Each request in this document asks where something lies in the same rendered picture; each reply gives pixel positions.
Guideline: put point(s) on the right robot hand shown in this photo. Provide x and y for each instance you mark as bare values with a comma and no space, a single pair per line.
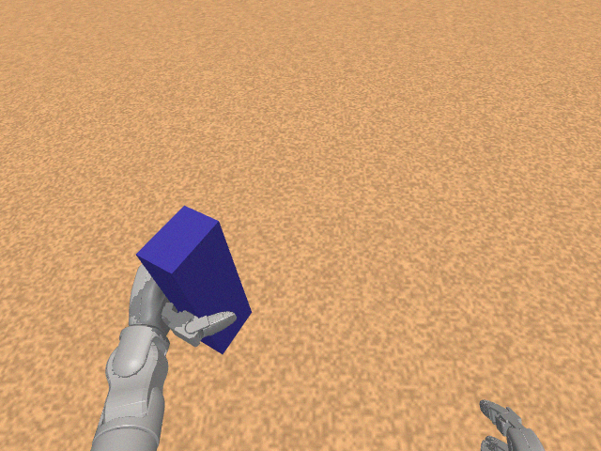
509,425

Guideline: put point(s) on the left robot arm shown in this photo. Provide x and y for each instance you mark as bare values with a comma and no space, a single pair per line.
131,419

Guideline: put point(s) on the left robot hand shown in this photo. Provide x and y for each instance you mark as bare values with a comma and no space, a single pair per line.
149,305

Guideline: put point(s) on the carton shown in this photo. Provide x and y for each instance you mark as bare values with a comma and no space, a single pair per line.
190,261

